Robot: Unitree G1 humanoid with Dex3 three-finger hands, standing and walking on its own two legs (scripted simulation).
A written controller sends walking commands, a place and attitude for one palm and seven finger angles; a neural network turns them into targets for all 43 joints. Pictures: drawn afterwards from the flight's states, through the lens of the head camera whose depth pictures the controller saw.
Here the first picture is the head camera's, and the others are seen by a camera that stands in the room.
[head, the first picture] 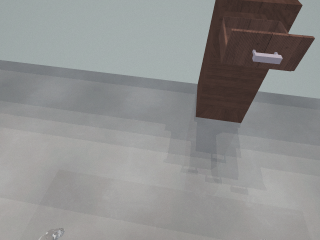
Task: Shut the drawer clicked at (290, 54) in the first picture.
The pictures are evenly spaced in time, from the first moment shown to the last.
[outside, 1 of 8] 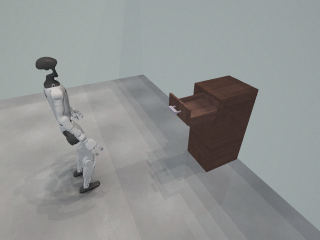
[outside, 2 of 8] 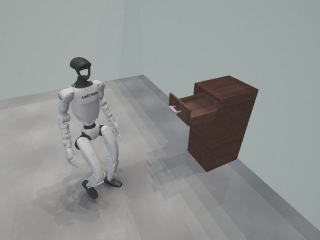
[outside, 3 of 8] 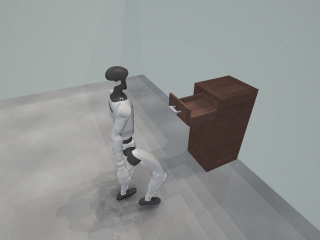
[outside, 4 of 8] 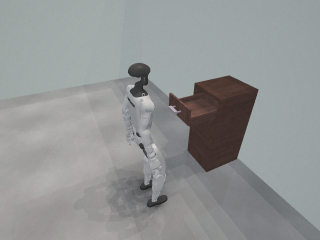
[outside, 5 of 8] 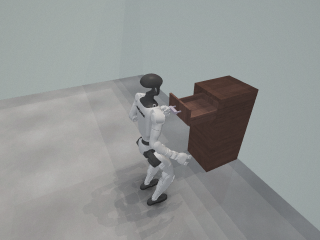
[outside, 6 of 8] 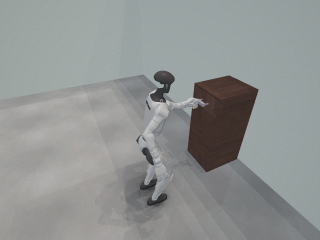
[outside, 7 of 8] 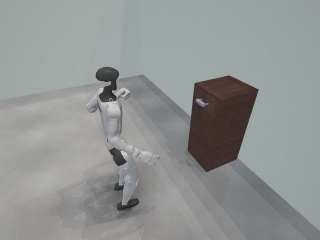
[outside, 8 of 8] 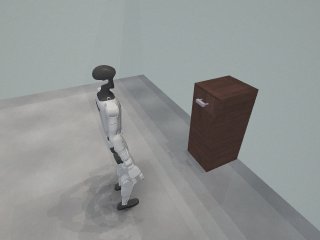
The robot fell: no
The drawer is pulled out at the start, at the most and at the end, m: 0.30 0.30 0.00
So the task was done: yes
